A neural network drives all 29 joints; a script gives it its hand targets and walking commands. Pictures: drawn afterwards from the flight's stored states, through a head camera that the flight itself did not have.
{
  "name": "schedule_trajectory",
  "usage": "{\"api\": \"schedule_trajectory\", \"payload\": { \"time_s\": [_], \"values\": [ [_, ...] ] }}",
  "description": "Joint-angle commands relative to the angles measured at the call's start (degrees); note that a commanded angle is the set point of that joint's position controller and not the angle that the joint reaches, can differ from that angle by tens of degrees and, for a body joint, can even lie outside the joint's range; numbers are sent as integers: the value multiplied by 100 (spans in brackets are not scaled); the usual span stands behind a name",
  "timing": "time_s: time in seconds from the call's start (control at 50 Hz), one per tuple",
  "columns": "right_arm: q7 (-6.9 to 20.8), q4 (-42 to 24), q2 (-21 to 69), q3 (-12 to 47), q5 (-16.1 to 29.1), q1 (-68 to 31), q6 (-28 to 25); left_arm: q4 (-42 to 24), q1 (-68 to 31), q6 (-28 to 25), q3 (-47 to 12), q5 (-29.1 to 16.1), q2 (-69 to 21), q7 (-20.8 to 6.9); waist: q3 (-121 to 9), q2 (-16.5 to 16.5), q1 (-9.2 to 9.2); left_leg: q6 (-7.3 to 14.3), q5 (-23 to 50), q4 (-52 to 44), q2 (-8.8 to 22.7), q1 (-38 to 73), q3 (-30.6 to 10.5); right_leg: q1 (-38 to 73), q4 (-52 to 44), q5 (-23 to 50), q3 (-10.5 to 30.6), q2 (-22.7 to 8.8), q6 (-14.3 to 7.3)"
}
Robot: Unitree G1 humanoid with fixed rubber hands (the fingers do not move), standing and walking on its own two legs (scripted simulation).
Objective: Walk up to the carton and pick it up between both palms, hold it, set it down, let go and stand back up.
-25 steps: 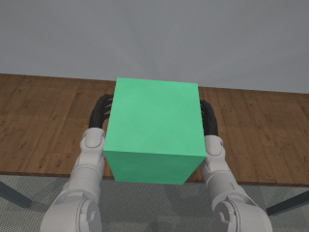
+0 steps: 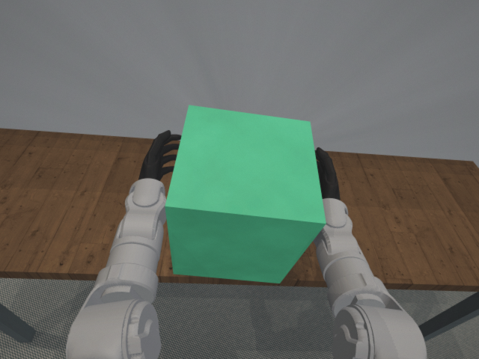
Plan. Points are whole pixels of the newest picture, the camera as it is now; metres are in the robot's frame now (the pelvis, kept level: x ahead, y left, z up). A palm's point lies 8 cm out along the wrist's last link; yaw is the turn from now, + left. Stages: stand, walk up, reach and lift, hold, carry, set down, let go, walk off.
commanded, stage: reach and lift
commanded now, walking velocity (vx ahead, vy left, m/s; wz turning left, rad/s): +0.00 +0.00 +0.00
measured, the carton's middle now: (238, 201) +0.39 +0.01 +0.06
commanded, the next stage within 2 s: hold in 1.84 s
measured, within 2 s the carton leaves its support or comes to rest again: neither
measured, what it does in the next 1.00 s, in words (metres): stands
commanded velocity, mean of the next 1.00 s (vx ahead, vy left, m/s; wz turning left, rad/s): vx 0.00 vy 0.00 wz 0.00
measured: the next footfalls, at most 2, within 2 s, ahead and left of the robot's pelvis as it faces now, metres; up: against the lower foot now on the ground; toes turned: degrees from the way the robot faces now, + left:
none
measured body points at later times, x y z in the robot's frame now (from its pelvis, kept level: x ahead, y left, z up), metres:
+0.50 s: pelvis +0.00 +0.01 +0.00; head -0.02 +0.04 +0.45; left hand +0.39 +0.17 +0.15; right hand +0.39 -0.13 +0.14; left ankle +0.02 +0.12 -0.75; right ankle +0.00 -0.11 -0.75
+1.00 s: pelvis -0.01 +0.00 +0.00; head -0.05 +0.03 +0.44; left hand +0.37 +0.18 +0.19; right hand +0.38 -0.13 +0.17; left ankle +0.02 +0.12 -0.75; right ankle +0.00 -0.11 -0.75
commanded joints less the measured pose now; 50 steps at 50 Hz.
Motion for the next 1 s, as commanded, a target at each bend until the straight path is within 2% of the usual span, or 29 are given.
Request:
{"api": "schedule_trajectory", "payload": {
  "time_s": [0.0, 0.08, 0.14, 0.18, 0.2, 0.28, 0.32, 0.38, 0.46, 0.52, 0.6, 0.7, 0.74, 0.8, 0.82, 0.84, 0.86, 0.88, 0.98],
  "values": [
    [777, -1177, 3013, 1943, 12, -3759, -390, -640, -2913, 107, -2050, -172, -3408, -664, -2715, 361, 51, -75, 1420, 265, -285, 1412, 270, 544, -10, 969, -273, 150, 146],
    [702, -1380, 2927, 2190, 317, -3601, -96, -965, -2650, 498, -2196, -238, -3340, -700, -2427, 377, -15, -103, 1631, 334, -295, 1565, 192, 608, -51, 1078, -271, 197, 168],
    [614, -1672, 2812, 2259, 457, -3566, 130, -1248, -2491, 866, -2276, -284, -3280, -792, -2210, 251, -153, -77, 1534, 298, -311, 1534, 138, 707, -48, 1119, -289, 198, 202],
    [566, -1881, 2781, 2376, 626, -3531, 256, -1524, -2443, 1071, -2354, -321, -3265, -849, -2151, 274, -179, -79, 1609, 330, -325, 1579, 108, 800, -21, 1246, -274, 188, 232],
    [538, -2027, 2773, 2395, 673, -3558, 279, -1679, -2469, 1147, -2483, -384, -3278, -870, -2220, 333, -275, -117, 1672, 357, -331, 1661, 80, 793, -12, 1263, -306, 209, 226],
    [445, -2608, 2774, 2787, 1021, -3593, 438, -2262, -2438, 1413, -2913, -563, -3324, -879, -2461, 498, -392, -224, 2142, 543, -346, 1982, -60, 854, 35, 1600, -324, 262, 235],
    [390, -2802, 2675, 2928, 1143, -3591, 578, -2398, -2353, 1588, -3007, -564, -3271, -895, -2323, 553, -428, -225, 2040, 525, -365, 1905, -106, 888, 39, 1584, -314, 234, 253],
    [343, -2997, 2576, 2956, 1266, -3532, 845, -2517, -2189, 1930, -2908, -528, -3207, -965, -1904, 444, -485, -180, 1586, 416, -360, 1792, -150, 869, 4, 1125, -336, 239, 267],
    [393, -3389, 2594, 3033, 1421, -3859, 999, -2777, -2349, 2193, -2980, -599, -3201, -990, -2060, 359, -453, -110, 1316, 364, -365, 1794, -176, 785, 50, 942, -353, 220, 255],
    [386, -3483, 2594, 3119, 1525, -3938, 1139, -2876, -2350, 2385, -2945, -548, -3155, -981, -2006, 402, -412, -87, 1308, 389, -378, 1811, -174, 810, 77, 939, -358, 225, 276],
    [376, -3453, 2488, 3103, 1617, -3943, 1371, -2840, -2269, 2688, -2830, -472, -3056, -1037, -1777, 382, -443, -38, 922, 295, -379, 1724, -167, 776, 37, 685, -358, 206, 258],
    [308, -3760, 2578, 3300, 1854, -4092, 1521, -3229, -2410, 2863, -2846, -543, -3015, -1091, -1974, 312, -494, 13, 1165, 371, -432, 1719, -182, 1074, 156, 1130, -319, 220, 314],
    [272, -3789, 2559, 3319, 1887, -4076, 1603, -3278, -2427, 2913, -2832, -534, -2988, -1093, -1877, 369, -510, 5, 1069, 355, -439, 1736, -149, 1048, 125, 1038, -310, 222, 325],
    [289, -3532, 2530, 3100, 1786, -4140, 1766, -3141, -2632, 3065, -2697, -467, -2918, -1144, -1453, 298, -561, 48, 515, 197, -415, 1532, -129, 831, 39, 403, -327, 195, 286],
    [295, -3504, 2515, 3043, 1788, -4181, 1798, -3110, -2667, 3112, -2648, -440, -2885, -1165, -1418, 314, -557, 60, 449, 172, -409, 1486, -129, 814, 45, 350, -339, 179, 284],
    [255, -3259, 2585, 3180, 1858, -3708, 1939, -3312, -2382, 3177, -2571, -359, -2938, -1175, -1305, 307, -646, 25, 698, 139, -408, 1580, -101, 1082, 63, 647, -290, 224, 308],
    [226, -3586, 2590, 3295, 1966, -3911, 1939, -3489, -2434, 3238, -2670, -432, -2945, -1233, -1472, 346, -614, -28, 910, 209, -443, 1530, -110, 1210, 98, 829, -305, 217, 333],
    [198, -3712, 2613, 3352, 2034, -4014, 1960, -3511, -2492, 3265, -2707, -461, -2925, -1259, -1612, 333, -660, -37, 1000, 271, -470, 1570, -103, 1270, 122, 966, -301, 234, 340],
    [243, -3722, 2623, 3226, 1954, -4206, 2015, -3436, -2761, 3253, -2730, -513, -2943, -1214, -1588, 408, -615, -3, 511, 171, -427, 1529, -123, 946, 86, 464, -369, 241, 296]
  ]
}}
